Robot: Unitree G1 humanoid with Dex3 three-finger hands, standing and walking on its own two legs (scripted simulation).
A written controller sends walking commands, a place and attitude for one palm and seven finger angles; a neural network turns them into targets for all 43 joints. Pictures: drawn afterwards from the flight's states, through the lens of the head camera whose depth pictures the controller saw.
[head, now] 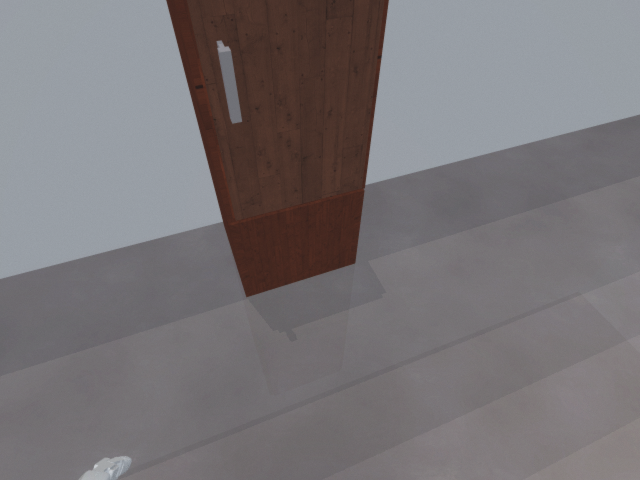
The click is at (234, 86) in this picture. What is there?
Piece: cupboard door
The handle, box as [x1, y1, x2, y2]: [217, 40, 241, 123]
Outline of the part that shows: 220,40 217,41 217,49 231,121 233,123 241,121 230,50 228,46 225,47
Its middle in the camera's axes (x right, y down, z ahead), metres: -0.20 -0.32 +0.81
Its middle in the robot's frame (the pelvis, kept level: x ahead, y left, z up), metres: +0.83 +0.24 +0.09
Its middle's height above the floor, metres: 0.85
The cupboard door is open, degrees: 0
